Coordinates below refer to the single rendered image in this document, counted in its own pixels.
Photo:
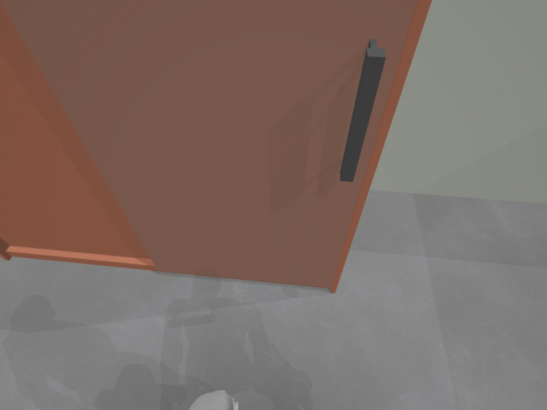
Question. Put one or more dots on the robot left thigh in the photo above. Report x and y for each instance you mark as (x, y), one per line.
(215, 401)

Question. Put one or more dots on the wardrobe door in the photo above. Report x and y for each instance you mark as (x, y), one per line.
(52, 195)
(220, 125)

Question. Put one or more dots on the handle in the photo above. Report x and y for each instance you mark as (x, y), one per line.
(369, 82)

